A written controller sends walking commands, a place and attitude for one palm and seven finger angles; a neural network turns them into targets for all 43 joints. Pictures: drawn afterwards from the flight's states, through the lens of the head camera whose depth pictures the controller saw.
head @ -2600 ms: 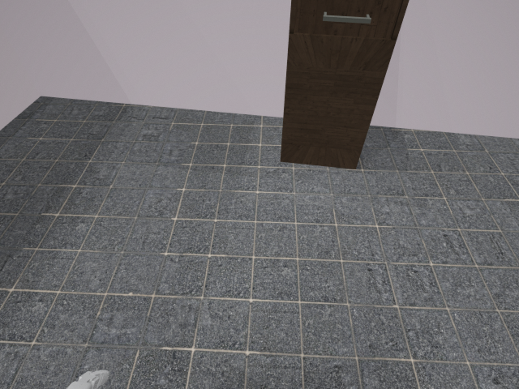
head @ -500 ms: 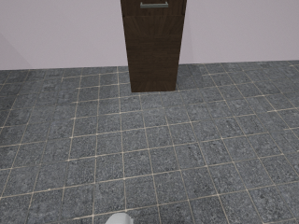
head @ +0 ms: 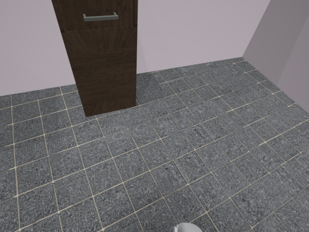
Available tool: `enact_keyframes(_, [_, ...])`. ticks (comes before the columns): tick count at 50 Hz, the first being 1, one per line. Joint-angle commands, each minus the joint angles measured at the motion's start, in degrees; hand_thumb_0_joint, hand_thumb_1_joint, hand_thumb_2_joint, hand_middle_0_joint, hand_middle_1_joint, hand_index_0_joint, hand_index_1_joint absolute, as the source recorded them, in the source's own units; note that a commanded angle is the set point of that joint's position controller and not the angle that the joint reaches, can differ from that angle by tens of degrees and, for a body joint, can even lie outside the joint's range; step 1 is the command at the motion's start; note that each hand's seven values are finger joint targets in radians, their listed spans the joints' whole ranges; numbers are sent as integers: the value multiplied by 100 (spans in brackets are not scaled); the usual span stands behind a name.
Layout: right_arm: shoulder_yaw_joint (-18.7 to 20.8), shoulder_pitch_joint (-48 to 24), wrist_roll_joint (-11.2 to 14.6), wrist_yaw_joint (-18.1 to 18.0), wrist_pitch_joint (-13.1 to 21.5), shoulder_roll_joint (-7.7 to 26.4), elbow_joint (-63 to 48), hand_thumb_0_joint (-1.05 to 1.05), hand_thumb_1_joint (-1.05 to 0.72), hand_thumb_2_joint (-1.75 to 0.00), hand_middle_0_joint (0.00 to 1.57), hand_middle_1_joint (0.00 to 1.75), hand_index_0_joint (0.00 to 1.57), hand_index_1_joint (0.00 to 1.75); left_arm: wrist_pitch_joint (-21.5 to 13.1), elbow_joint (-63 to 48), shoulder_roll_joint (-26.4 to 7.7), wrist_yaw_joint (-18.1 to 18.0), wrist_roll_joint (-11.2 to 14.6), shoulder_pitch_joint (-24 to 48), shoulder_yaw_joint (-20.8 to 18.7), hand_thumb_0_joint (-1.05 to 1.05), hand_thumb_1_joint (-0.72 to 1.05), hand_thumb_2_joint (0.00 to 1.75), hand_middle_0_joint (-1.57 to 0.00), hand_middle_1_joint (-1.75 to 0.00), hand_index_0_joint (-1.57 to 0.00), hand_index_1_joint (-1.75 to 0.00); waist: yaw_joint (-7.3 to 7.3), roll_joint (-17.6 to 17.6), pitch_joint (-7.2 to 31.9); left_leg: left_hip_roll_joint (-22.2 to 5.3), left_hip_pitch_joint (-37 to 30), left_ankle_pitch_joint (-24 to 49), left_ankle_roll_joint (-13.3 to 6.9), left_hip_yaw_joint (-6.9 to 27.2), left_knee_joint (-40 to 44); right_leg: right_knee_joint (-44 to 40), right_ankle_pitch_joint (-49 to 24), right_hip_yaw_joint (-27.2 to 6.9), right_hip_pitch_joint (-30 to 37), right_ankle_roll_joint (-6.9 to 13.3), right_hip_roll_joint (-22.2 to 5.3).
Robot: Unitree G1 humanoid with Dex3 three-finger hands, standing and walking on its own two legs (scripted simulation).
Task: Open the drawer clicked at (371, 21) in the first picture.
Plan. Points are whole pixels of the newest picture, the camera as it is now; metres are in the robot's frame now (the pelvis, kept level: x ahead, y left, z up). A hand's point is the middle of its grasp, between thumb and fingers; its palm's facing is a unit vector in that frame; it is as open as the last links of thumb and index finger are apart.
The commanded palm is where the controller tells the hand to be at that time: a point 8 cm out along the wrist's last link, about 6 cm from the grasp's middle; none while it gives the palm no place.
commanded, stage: walk to a spot facing it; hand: left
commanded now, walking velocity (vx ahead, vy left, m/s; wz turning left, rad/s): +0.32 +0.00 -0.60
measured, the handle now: (100, 16) +1.10 +0.38 +0.03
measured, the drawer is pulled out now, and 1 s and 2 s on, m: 0.00 0.00 0.00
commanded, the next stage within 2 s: turn to face it in 1.14 s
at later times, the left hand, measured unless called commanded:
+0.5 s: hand (139, 165) +0.37 +0.07 -0.18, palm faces -0.32 -0.94 -0.15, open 7.4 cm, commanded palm none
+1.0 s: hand (131, 140) +0.48 +0.12 -0.19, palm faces -0.37 -0.92 -0.15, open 7.4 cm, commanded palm none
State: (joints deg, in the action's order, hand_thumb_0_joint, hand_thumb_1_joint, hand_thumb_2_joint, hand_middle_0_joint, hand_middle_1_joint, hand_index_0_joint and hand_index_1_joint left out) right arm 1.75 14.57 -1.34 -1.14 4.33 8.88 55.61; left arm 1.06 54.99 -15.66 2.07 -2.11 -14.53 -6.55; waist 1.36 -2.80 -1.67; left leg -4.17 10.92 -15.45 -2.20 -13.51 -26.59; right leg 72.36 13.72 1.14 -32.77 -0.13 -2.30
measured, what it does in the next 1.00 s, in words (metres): walks ahead, turning right: right foot, then left foot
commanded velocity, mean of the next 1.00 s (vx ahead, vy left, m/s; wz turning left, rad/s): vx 0.28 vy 0.00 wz -0.46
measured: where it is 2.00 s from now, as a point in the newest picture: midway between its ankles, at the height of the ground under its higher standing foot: (171, 194)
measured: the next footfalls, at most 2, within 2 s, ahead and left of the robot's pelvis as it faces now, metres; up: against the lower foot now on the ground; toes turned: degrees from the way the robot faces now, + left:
right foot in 0.38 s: +0.28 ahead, -0.13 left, +0.00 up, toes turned -21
left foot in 0.86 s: +0.54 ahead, +0.00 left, +0.00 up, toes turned -15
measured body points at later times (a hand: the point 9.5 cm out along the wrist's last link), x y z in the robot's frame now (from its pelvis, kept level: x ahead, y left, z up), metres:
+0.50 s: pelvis +0.21 -0.06 -0.02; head +0.26 -0.06 +0.43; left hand +0.39 +0.12 -0.17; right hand +0.09 -0.25 -0.17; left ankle +0.12 +0.11 -0.62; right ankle +0.24 -0.12 -0.74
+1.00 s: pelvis +0.42 -0.06 -0.01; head +0.45 -0.04 +0.44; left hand +0.50 +0.17 -0.18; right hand +0.44 -0.31 -0.13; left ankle +0.50 +0.01 -0.74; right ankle +0.31 -0.14 -0.64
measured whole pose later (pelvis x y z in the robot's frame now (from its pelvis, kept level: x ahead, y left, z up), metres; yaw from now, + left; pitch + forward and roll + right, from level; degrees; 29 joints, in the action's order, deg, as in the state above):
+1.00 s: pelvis +0.42 -0.06 -0.01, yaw -29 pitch -1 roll -1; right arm 0.6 7.5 -1.8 -0.2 3.9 8.4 52.7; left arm 0.6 60.7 -11.4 1.3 -1.2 -20.5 -4.3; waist 2.8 -2.5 -3.2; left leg -5.8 16.1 -14.8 -1.6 -12.3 -32.4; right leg 69.6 24.4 1.7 -24.5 0.1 -0.7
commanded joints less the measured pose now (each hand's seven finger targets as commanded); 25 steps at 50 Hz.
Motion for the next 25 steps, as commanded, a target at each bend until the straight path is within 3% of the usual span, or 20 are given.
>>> enact_keyframes(1, [157,528,53,-62,174,639,-67,0,-90,-90,20,30,20,30,46,-317,244,67,-28,-151,72,0,90,90,-20,-30,-20,-30,46,839,-265,-1406,-271,1210,76,738,1566,107,-697,-191,-852,-125,-341])
enact_keyframes(6, [148,1117,37,-70,173,726,190,0,-90,-90,20,30,20,30,55,-590,270,110,-21,731,158,0,90,90,-20,-30,-20,-30,-181,724,-455,-1533,-1120,2071,-159,417,1497,-846,-800,110,-1412,-156,-416])
enact_keyframes(9, [141,1532,-13,-75,139,747,344,0,-90,-90,20,30,20,30,8,-763,333,136,-1,1416,243,0,90,90,-20,-30,-20,-30,-461,701,-597,-1544,-1484,2607,-277,185,1398,-1898,-633,446,-1253,-70,-335])
enact_keyframes(11, [144,1626,-36,-72,103,785,428,0,-90,-90,20,30,20,30,-27,-828,354,134,21,1678,267,0,90,90,-20,-30,-20,-30,-516,793,-644,-1633,-1726,2908,-337,4,1298,-2484,-444,583,-1115,22,-264])
enact_keyframes(13, [154,1683,-42,-66,61,837,470,0,-90,-90,20,30,20,30,-69,-854,398,125,36,1775,291,0,90,90,-20,-30,-20,-30,-526,901,-620,-1610,-1754,3732,-313,-279,1071,-2991,-246,816,-677,181,-55])
enact_keyframes(15, [203,1604,-28,-50,38,990,453,0,-90,-90,20,30,20,30,-128,-738,252,86,29,1328,254,0,90,90,-20,-30,-20,-30,-310,1060,-235,-1662,-1931,5345,-253,-519,235,-3308,139,1010,50,402,250])
enact_keyframes(16, [221,1475,-14,-48,35,1083,398,0,-90,-90,20,30,20,30,-160,-614,160,62,21,895,210,0,90,90,-20,-30,-20,-30,-89,1150,34,-1663,-1864,5941,-189,-605,-357,-3462,223,1041,623,515,389])
enact_keyframes(17, [239,1335,6,-33,19,1204,325,0,-90,-90,20,30,20,30,-219,-405,-2,37,0,214,154,0,90,90,-20,-30,-20,-30,232,1154,466,-1538,-1639,5955,-52,-725,-1306,-3812,122,1129,1599,608,556])
enact_keyframes(18, [239,1146,69,27,4,1232,209,0,-90,-90,20,30,20,30,-294,-133,-355,7,-5,-669,47,0,90,90,-20,-30,-20,-30,688,877,1063,-1466,-613,4829,171,-761,-2680,-4222,-588,769,3309,770,263])
enact_keyframes(19, [164,1345,156,84,-3,799,19,0,-90,-90,20,30,20,30,-361,-35,-1004,-74,21,-1162,-84,0,90,90,-20,-30,-20,-30,727,-384,1824,-583,1586,-81,498,-533,-4456,-4304,-1505,-1719,5305,1462,-1364])
enact_keyframes(20, [134,1000,169,20,-5,659,-209,0,-90,-90,20,30,20,30,-315,28,-1344,-179,182,-1330,-148,0,90,90,-20,-30,-20,-30,679,-658,2106,-43,2681,-2004,579,337,-5999,-4792,-2853,-3569,5616,1958,-2250])
enact_keyframes(21, [197,629,136,-10,-17,701,-261,0,-90,-90,20,30,20,30,-268,-26,-1260,-231,223,-1055,-151,0,90,90,-20,-30,-20,-30,587,-11,1424,-347,2881,-1477,454,991,-6098,-5024,-2586,-2894,4955,1991,-2212])
enact_keyframes(22, [189,588,106,33,-18,675,-267,0,-90,-90,20,30,20,30,-315,-147,-987,-224,201,-699,-62,0,90,90,-20,-30,-20,-30,401,-29,1054,-549,2816,-829,470,1118,-5878,-5184,-2228,-2456,4222,1659,-1915])
enact_keyframes(23, [209,512,75,33,-75,673,-216,0,-90,-90,20,30,20,30,-338,-184,-773,-232,205,-329,21,0,90,90,-20,-30,-20,-30,142,332,643,-694,2672,-532,508,1234,-5551,-5329,-2037,-2044,3413,1441,-1710])
enact_keyframes(24, [204,448,21,24,-150,610,-131,0,-90,-90,20,30,20,30,-399,-179,-554,-243,190,-126,90,0,90,90,-20,-30,-20,-30,-23,491,197,-779,2293,-388,511,1219,-5193,-5525,-1961,-1666,2417,1264,-1505])
enact_keyframes(25, [197,648,-4,28,-211,519,-46,0,-90,-90,20,30,20,30,-457,-179,-463,-255,145,43,112,0,90,90,-20,-30,-20,-30,-229,589,74,-741,2038,-281,517,1210,-4940,-5645,-1915,-1348,1974,1183,-1311])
